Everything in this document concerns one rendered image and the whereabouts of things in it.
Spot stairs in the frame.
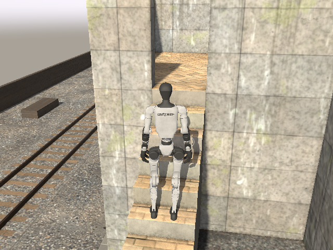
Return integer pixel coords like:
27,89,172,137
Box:
121,89,206,250

